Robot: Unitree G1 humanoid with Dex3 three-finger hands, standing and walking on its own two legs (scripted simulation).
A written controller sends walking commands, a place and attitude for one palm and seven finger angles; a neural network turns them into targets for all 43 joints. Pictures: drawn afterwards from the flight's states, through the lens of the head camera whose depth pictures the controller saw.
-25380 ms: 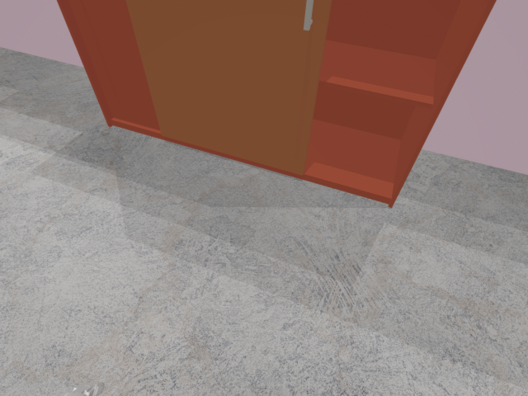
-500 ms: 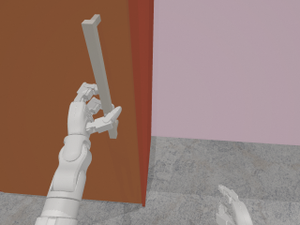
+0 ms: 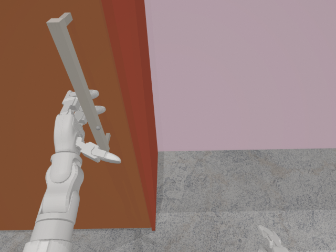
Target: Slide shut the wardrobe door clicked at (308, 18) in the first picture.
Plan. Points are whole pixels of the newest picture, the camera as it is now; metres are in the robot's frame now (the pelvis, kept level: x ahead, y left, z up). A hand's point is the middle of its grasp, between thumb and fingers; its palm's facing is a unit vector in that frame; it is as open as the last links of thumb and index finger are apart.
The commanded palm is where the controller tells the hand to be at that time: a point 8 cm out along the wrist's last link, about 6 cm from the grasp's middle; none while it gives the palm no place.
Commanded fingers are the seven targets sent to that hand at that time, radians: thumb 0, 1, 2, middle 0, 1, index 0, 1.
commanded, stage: slip the hand off the handle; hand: left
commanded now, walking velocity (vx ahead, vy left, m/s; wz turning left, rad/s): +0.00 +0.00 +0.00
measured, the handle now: (89, 97) +0.38 +0.20 +0.21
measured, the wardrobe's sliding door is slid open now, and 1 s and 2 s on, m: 0.00 0.00 0.00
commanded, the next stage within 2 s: draw the hand back to the body in 1.26 s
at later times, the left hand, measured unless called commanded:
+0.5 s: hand (71, 128) +0.33 +0.24 +0.16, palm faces +0.24 -0.97 -0.07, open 14.7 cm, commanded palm +0.29 +0.29 +0.16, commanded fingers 0.00 -0.55 0.20 -0.25 -1.15 -0.25 -1.15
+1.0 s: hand (53, 157) +0.25 +0.24 +0.16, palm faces +0.24 -0.97 -0.09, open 14.7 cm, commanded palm +0.21 +0.29 +0.16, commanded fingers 0.00 -0.55 0.20 -0.25 -1.15 -0.25 -1.15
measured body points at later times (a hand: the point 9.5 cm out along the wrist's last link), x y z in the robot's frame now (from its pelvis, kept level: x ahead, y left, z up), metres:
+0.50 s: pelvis +0.05 +0.02 +0.00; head +0.03 +0.01 +0.45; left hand +0.31 +0.29 +0.16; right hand +0.24 -0.20 -0.07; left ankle +0.07 +0.15 -0.72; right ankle +0.02 -0.10 -0.72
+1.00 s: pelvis +0.04 +0.02 +0.00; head +0.00 +0.01 +0.45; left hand +0.23 +0.29 +0.17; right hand +0.23 -0.19 -0.06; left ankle +0.07 +0.15 -0.72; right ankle +0.02 -0.10 -0.72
